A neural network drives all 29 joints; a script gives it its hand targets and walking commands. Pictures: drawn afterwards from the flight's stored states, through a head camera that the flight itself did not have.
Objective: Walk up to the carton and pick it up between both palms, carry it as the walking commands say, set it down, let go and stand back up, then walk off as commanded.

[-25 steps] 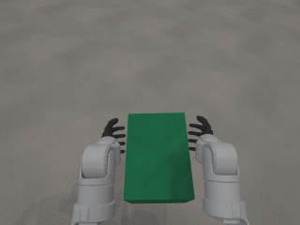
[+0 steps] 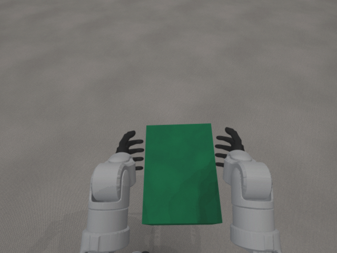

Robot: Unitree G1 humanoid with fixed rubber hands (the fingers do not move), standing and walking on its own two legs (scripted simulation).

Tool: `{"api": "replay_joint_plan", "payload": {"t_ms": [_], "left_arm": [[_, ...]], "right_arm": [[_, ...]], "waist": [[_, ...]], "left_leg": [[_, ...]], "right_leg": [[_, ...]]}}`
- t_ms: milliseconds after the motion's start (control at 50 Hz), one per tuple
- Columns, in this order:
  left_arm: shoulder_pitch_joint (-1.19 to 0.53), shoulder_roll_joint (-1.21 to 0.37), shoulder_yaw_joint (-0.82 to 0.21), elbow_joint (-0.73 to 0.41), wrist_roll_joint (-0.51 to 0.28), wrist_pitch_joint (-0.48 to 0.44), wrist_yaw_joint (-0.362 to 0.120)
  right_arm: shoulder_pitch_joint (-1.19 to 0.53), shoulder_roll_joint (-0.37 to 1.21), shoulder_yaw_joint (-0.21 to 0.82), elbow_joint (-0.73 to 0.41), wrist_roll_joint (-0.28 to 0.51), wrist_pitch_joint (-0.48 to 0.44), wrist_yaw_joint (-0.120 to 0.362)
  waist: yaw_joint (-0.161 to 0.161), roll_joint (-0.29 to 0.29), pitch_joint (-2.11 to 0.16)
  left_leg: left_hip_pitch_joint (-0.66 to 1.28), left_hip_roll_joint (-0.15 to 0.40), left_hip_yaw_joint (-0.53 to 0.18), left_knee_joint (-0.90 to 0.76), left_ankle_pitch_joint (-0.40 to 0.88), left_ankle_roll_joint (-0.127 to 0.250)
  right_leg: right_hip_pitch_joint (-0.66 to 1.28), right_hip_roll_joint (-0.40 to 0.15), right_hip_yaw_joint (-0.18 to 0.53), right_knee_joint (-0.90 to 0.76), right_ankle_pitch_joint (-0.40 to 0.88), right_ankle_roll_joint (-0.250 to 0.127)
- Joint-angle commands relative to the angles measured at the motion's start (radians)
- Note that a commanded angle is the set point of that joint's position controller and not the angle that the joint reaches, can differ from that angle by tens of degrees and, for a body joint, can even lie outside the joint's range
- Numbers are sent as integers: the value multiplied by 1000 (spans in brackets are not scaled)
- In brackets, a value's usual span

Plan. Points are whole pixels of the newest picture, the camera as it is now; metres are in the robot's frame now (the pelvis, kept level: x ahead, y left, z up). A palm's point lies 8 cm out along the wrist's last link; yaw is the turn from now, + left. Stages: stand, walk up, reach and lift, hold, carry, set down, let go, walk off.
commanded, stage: carry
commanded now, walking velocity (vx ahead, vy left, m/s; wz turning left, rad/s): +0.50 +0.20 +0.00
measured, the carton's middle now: (180, 176) +0.32 -0.01 -0.02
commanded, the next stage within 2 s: none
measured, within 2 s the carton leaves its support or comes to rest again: neither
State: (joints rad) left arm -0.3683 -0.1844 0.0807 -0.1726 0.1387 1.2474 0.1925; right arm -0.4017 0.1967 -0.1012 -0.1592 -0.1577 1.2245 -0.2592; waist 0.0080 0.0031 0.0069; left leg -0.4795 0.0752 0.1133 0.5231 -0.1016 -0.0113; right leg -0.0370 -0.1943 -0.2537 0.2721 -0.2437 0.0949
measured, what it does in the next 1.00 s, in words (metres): walks ahead: left foot, then right foot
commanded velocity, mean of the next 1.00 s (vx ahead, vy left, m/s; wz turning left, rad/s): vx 0.37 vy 0.15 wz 0.00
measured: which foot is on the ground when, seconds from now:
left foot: up 0.00-0.06, down 0.08-0.48, up 0.50-0.82, down 0.84-1.00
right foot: down 0.00-0.08, up 0.10-0.44, down 0.46-0.84, up 0.86-1.00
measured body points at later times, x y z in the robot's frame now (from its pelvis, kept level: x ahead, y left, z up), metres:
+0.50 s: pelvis +0.35 +0.10 -0.03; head +0.35 +0.08 +0.42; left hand +0.67 +0.20 +0.06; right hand +0.66 -0.05 +0.06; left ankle +0.18 +0.17 -0.71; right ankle +0.44 +0.01 -0.75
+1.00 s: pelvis +0.65 +0.23 -0.01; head +0.69 +0.25 +0.44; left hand +0.97 +0.34 +0.05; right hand +0.97 +0.10 +0.07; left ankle +0.68 +0.32 -0.75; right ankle +0.59 +0.11 -0.68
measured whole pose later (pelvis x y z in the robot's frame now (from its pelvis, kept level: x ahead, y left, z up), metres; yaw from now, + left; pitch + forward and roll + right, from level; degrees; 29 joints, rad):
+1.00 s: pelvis +0.65 +0.23 -0.01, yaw -3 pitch +3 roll +0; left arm -0.39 -0.19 0.11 -0.14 0.14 1.28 0.24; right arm -0.44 0.21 -0.12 -0.07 -0.13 1.22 -0.29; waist 0.00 -0.05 0.03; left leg -0.26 0.03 0.20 0.37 -0.16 0.05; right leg -0.41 -0.10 -0.09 0.99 -0.46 0.07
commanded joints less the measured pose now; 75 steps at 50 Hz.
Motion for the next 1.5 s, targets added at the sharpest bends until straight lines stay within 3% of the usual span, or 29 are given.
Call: {"api": "replay_joint_plan", "payload": {"t_ms": [0, 40, 60, 80, 100, 140, 160, 340, 420, 440, 460, 480, 520, 540, 580, 720, 800, 820, 840, 860, 900, 960, 1080, 1160, 1220, 1260, 1300, 1400, 1480], "left_arm": [[-409, -1015, -570, -59, -420, -11, -330], [-415, -1000, -575, -44, -409, 1, -329], [-420, -981, -571, -19, -400, 6, -330], [-456, -982, -579, -17, -421, 18, -327], [-509, -986, -581, -1, -417, 8, -328], [-566, -1044, -596, -24, -445, -9, -325], [-598, -1066, -609, -64, -466, -17, -322], [-440, -1032, -578, -24, -393, -15, -293], [-409, -1038, -573, -10, -391, -9, -303], [-362, -1033, -565, 6, -385, -9, -305], [-351, -1027, -554, 38, -375, -15, -307], [-384, -1048, -536, 71, -379, -16, -309], [-460, -1082, -552, 13, -389, -27, -311], [-490, -1097, -563, -9, -406, -36, -315], [-500, -1103, -583, -20, -438, -41, -326], [-433, -1035, -566, -43, -431, -14, -332], [-438, -1019, -568, -38, -407, 4, -328], [-448, -997, -566, -11, -397, 8, -328], [-464, -997, -567, 4, -406, 18, -325], [-491, -991, -573, 27, -402, 13, -322], [-557, -1048, -585, 0, -420, -7, -317], [-618, -1086, -616, -82, -459, -22, -302], [-467, -1068, -599, -52, -417, -10, -290], [-429, -1063, -602, -56, -414, 6, -305], [-371, -1057, -581, 24, -384, 6, -311], [-375, -1070, -559, 55, -373, 2, -311], [-425, -1073, -550, 33, -378, -5, -310], [-470, -1076, -563, 6, -400, -22, -301], [-507, -1089, -584, -2, -416, -33, -307]], "right_arm": [[-377, 1047, 613, 6, 437, 16, 368], [-359, 1036, 599, 48, 442, 31, 375], [-349, 1027, 580, 81, 441, 39, 378], [-327, 1037, 569, 115, 449, 30, 382], [-401, 1044, 579, 97, 467, 17, 384], [-376, 1086, 564, 100, 446, 9, 384], [-393, 1100, 563, 72, 455, 0, 384], [-362, 1029, 578, 42, 456, 16, 383], [-359, 1013, 605, 19, 455, 29, 379], [-368, 1017, 609, 14, 459, 35, 380], [-371, 1013, 614, 8, 466, 44, 386], [-419, 1013, 623, -15, 476, 49, 388], [-444, 1061, 608, 19, 489, 31, 390], [-467, 1077, 603, 6, 494, 18, 388], [-456, 1079, 597, -10, 475, 1, 375], [-377, 1068, 598, 14, 426, 8, 359], [-370, 1051, 596, 49, 440, 37, 373], [-368, 1048, 582, 80, 440, 44, 378], [-351, 1043, 558, 111, 441, 43, 381], [-380, 1047, 556, 123, 453, 34, 384], [-363, 1084, 543, 128, 443, 20, 391], [-428, 1115, 529, 56, 468, -1, 391], [-357, 1051, 537, 36, 439, 9, 387], [-353, 1029, 573, 12, 431, 25, 384], [-342, 1023, 592, 19, 445, 40, 385], [-396, 1023, 618, 10, 469, 44, 392], [-434, 1048, 614, 25, 482, 44, 397], [-410, 1045, 562, 66, 468, 25, 393], [-392, 1032, 550, 60, 452, 2, 386]], "waist": [[5, -226, -275], [-18, -141, -351], [-40, -16, -398], [-47, 292, -418], [-45, 376, -380], [-42, 122, -391], [-39, 98, -381], [-36, 122, -268], [-4, 54, -307], [34, -20, -395], [45, -275, -422], [34, -306, -417], [29, -65, -408], [23, -45, -380], [18, -83, -336], [9, -234, -276], [-17, -151, -350], [-38, -73, -405], [-39, 186, -450], [-34, 339, -413], [-35, 170, -444], [-23, 151, -437], [-25, 149, -408], [-19, 79, -350], [-21, -114, -417], [-19, -146, -406], [-19, -109, -403], [-18, 37, -462], [-23, 19, -450]], "left_leg": [[184, -30, 67, -99, 47, 7], [411, -75, 128, -151, -31, 32], [580, 30, -20, -185, -120, 45], [794, 246, -416, -248, -142, 177], [842, 307, -521, -270, -31, 263], [770, 255, -368, -219, 171, 237], [729, 240, -294, -242, 199, 219], [591, 129, 11, -303, 277, 183], [369, 63, 128, 31, 433, 99], [181, 28, 146, 252, 379, 53], [-104, -69, 82, 549, -11, 1], [-220, -100, -129, 770, -318, 19], [-196, -13, -250, 821, -219, 14], [-183, 18, -237, 732, -186, -2], [-96, 18, -154, 480, -203, -17], [114, -49, 47, -37, 41, -1], [403, -88, 120, -183, 94, 18], [588, -4, 31, -144, 192, 36], [768, 227, -334, -156, 358, 141], [833, 313, -443, -143, 679, 235], [787, 287, -308, -122, 769, 216], [710, 213, -127, -193, 746, 164], [667, 179, 23, -169, 815, 139], [520, 136, 50, -36, 569, 58], [253, 57, 0, 59, -62, -46], [229, 56, -16, 10, -242, -57], [330, 56, -9, -115, -115, -49], [527, 122, -17, 5, 660, -10], [408, 72, 24, 40, 493, -47]], "right_leg": [[101, -136, 23, 8, 234, -71], [31, -66, -20, 249, 279, -31], [-123, -23, -18, 466, 98, -2], [-478, 116, -22, 751, -200, 32], [-703, 121, 117, 925, -371, -18], [-681, 52, 217, 909, -276, -62], [-654, 25, 231, 833, -222, -65], [-468, 119, 52, 344, 64, -87], [-42, 162, -11, 175, 187, -129], [212, 64, 135, 155, 100, -164], [358, -247, 624, 40, -8, -299], [354, -331, 831, -29, 91, -372], [257, -297, 634, -26, 189, -325], [218, -257, 505, -32, 184, -275], [132, -183, 298, -52, 199, -195], [115, -128, 62, -65, 303, -92], [52, -36, -33, 240, 355, -17], [-100, 1, -20, 425, 162, 15], [-381, 107, -22, 710, -182, 49], [-583, 132, 118, 900, -414, 14], [-608, 81, 248, 917, -357, -24], [-503, 55, 217, 683, -175, -42], [-383, 142, 123, 351, 50, -67], [-174, 137, 82, 74, 387, -86], [122, -116, 279, 219, 1038, -210], [98, -150, 314, 199, 963, -228], [32, -99, 260, 199, 859, -195], [-119, 45, 117, 282, 599, -151], [-29, 45, 124, 259, 747, -163]]}}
